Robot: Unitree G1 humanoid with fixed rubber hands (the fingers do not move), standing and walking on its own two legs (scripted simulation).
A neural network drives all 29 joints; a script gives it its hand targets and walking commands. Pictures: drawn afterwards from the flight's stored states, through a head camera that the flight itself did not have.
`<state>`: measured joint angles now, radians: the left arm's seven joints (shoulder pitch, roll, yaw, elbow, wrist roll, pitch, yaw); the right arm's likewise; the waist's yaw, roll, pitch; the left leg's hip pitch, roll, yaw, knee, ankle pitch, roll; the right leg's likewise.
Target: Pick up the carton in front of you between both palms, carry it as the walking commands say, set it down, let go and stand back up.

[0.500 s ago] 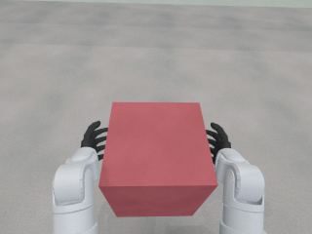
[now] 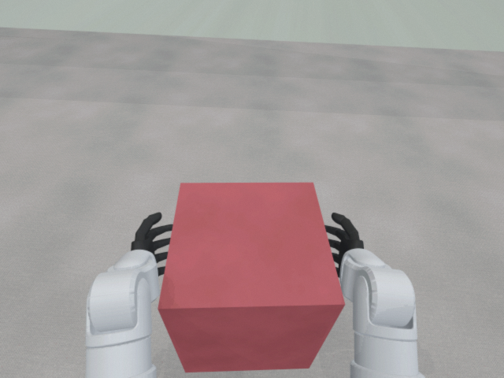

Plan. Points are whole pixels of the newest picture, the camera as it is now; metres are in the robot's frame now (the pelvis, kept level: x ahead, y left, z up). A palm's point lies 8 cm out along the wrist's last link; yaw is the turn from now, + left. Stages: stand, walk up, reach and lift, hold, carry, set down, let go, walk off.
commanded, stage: carry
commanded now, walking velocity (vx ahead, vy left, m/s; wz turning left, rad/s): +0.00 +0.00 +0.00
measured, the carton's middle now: (247, 279) +0.28 +0.00 +0.02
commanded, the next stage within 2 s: hold in 1.58 s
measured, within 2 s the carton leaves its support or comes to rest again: neither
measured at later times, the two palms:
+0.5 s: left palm (137, 274) +0.25 +0.16 +0.09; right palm (349, 275) +0.25 -0.14 +0.09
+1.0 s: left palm (141, 294) +0.24 +0.16 +0.05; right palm (343, 294) +0.24 -0.14 +0.05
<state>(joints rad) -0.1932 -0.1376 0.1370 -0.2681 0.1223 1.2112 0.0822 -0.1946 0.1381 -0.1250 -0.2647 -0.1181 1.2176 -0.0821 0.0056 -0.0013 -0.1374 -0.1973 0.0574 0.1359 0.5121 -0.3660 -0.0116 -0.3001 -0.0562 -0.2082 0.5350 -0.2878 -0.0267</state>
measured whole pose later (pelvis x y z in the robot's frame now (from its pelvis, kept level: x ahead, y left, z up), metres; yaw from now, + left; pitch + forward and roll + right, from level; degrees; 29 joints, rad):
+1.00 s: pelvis -0.04 +0.01 +0.00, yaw +0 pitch +2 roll +0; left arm -0.21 -0.14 0.17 0.11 0.23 0.83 0.01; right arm -0.21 0.14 -0.16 0.10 -0.23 0.84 -0.01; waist 0.00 0.00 -0.11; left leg -0.23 0.04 0.14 0.50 -0.30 0.02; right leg -0.32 -0.07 -0.20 0.49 -0.20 -0.03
